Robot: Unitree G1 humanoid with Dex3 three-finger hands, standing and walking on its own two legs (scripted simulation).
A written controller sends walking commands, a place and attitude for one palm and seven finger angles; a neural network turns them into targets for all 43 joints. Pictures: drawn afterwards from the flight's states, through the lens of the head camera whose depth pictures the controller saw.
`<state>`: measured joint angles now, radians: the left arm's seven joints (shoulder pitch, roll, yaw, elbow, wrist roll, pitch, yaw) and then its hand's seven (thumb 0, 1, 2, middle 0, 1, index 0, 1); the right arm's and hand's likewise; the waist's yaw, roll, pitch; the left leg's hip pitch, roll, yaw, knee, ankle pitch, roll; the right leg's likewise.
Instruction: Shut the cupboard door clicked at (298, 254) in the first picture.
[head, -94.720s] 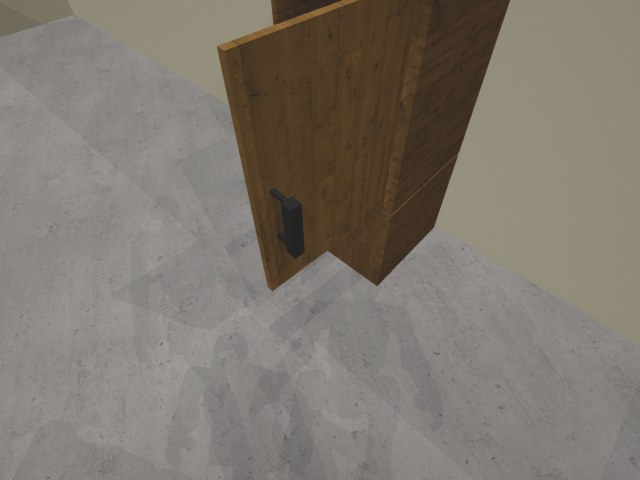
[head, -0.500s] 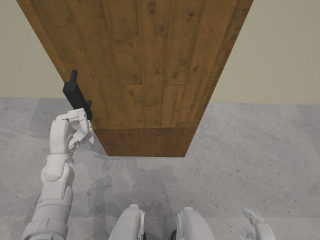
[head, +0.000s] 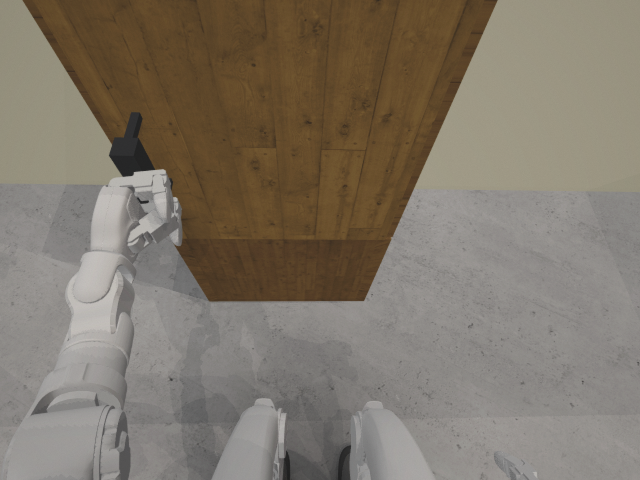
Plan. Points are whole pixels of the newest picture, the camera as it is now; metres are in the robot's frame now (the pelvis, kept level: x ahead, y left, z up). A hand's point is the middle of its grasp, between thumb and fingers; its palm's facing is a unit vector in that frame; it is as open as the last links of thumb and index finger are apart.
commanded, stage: push the door shut along its arc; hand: left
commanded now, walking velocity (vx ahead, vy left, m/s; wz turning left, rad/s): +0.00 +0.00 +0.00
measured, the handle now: (149, 170) +0.50 +0.24 +0.03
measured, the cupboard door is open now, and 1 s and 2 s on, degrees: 0 0 0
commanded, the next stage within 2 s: pull the fist back off the door in 0.32 s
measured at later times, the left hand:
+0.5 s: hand (173, 216) +0.42 +0.19 +0.03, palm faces -0.03 -1.00 -0.02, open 3.3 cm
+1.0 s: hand (197, 222) +0.42 +0.16 +0.03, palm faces +0.07 -1.00 -0.01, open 3.2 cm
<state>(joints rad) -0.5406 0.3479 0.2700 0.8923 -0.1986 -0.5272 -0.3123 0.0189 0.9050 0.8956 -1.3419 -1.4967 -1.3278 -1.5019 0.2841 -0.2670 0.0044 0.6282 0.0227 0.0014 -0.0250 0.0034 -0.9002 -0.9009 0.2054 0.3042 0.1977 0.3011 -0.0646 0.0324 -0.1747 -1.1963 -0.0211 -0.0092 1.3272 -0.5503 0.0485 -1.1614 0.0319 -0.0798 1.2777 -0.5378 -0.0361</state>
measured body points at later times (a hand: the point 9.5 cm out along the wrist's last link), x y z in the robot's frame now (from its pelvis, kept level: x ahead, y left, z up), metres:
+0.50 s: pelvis -0.05 +0.00 -0.02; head +0.08 +0.04 +0.41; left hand +0.42 +0.25 +0.04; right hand +0.05 -0.27 -0.12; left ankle +0.03 +0.09 -0.61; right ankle +0.03 -0.10 -0.61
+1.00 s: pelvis -0.03 +0.00 -0.01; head +0.08 +0.02 +0.43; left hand +0.41 +0.22 +0.03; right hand +0.02 -0.27 -0.12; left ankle +0.03 +0.09 -0.61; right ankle +0.03 -0.10 -0.61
